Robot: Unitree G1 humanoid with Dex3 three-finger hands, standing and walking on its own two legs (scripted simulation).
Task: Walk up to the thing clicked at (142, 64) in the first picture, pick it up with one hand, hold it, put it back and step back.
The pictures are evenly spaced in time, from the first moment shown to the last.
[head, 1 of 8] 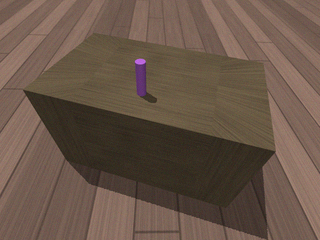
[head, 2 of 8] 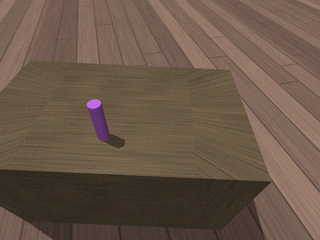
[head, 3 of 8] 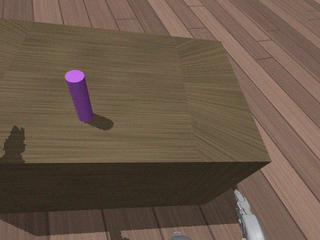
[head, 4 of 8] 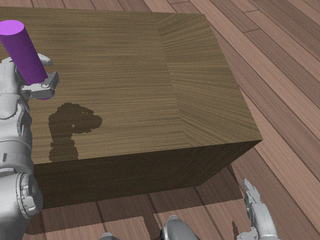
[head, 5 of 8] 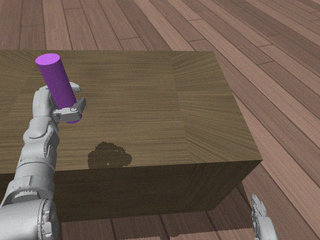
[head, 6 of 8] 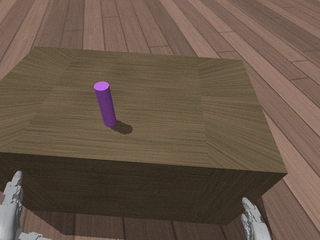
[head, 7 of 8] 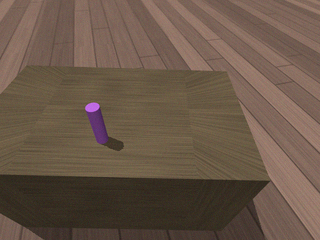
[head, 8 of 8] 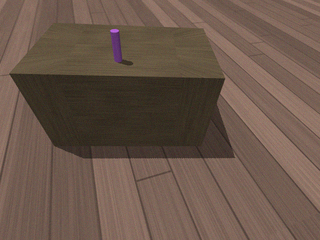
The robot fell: no
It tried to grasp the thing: yes
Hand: left
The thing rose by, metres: 0.27
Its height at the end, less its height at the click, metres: +0.00
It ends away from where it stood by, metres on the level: 0.00
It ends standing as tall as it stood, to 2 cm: yes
